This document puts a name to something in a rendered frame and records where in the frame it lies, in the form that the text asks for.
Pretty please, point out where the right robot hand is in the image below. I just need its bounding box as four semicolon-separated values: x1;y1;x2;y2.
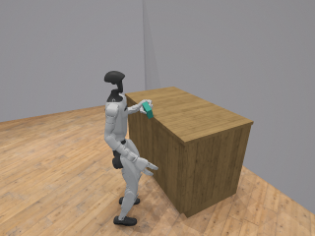
134;157;158;176

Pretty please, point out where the robot left forearm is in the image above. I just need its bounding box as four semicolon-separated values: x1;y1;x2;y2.
128;104;140;115

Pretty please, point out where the sponge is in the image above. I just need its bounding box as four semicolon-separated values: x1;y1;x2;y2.
142;102;154;119

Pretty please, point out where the robot right upper arm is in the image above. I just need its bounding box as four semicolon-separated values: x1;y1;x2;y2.
104;103;119;142

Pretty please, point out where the robot right forearm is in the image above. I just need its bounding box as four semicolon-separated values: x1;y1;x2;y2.
105;136;138;163

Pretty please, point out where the table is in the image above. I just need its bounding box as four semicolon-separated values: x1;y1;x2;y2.
124;87;254;218

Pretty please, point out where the right robot shin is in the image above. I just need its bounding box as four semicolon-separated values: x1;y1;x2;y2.
118;191;139;220

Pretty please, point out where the robot torso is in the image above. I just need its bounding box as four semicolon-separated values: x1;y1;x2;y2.
104;95;129;156

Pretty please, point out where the left robot hand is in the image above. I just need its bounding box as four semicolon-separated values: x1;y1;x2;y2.
138;99;154;114

